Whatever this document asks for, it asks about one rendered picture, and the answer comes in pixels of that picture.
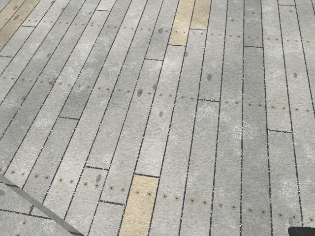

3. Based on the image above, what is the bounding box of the right robot hand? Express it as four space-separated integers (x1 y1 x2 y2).
287 226 315 236

